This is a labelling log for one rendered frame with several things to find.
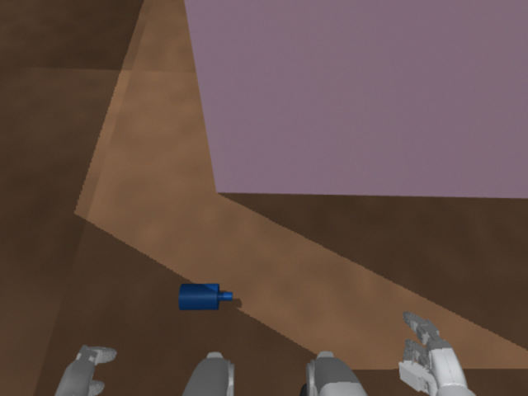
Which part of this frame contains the left robot hand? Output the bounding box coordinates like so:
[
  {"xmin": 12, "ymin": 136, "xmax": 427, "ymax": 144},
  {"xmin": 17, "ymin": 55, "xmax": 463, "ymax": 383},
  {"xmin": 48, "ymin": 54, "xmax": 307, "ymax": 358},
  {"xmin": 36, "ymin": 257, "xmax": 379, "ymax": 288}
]
[{"xmin": 55, "ymin": 345, "xmax": 117, "ymax": 396}]

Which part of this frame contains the bottle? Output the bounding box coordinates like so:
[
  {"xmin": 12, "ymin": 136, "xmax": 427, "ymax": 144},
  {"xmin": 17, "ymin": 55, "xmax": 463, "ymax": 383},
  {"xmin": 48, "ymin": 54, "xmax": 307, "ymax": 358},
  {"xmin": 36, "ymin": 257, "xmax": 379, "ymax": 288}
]
[{"xmin": 178, "ymin": 284, "xmax": 233, "ymax": 310}]

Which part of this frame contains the right robot hand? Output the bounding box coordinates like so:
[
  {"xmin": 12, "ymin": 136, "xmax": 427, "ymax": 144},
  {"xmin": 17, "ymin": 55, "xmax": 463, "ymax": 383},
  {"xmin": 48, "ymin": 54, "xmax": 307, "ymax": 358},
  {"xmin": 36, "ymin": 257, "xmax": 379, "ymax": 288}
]
[{"xmin": 398, "ymin": 311, "xmax": 468, "ymax": 396}]

